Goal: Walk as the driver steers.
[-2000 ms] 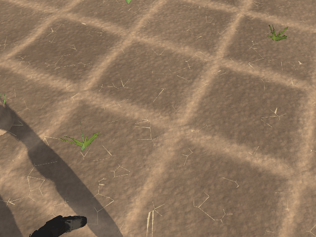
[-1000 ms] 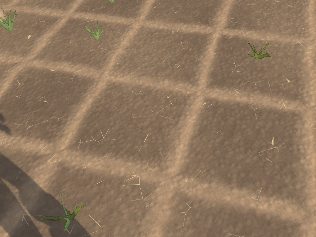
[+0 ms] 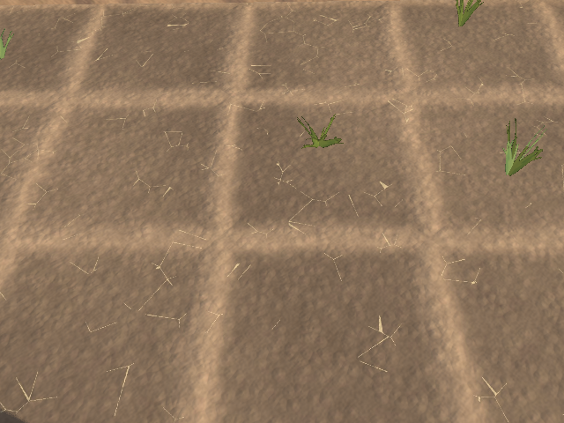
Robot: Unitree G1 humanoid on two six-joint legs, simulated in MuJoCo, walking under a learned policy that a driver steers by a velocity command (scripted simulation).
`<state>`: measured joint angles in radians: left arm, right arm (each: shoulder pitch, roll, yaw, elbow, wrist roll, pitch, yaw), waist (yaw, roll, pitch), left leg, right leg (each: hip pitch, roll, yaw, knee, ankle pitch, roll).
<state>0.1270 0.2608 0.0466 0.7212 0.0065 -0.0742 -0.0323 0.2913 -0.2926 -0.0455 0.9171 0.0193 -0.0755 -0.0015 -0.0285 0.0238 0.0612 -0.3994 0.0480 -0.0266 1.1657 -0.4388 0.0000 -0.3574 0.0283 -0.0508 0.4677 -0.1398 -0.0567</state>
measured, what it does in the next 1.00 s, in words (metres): walks ahead, turning left: left foot, then right foot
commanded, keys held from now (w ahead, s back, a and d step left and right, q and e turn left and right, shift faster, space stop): no key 0.02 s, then q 0.84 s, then no key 0.14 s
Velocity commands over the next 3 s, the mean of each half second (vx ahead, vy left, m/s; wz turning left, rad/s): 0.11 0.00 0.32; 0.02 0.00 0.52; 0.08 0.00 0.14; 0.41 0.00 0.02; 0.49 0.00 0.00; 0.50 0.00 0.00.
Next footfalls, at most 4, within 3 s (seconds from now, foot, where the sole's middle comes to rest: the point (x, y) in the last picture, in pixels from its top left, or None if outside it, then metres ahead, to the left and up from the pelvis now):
0.36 left None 0.20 0.14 -0.77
0.80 right None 0.25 -0.09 -0.77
1.18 left None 0.11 0.14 -0.77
1.58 right None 0.30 -0.04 -0.77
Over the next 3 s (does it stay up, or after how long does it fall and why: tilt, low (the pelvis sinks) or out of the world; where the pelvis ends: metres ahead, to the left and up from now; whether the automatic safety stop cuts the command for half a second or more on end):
stays up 0.87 0.36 0.01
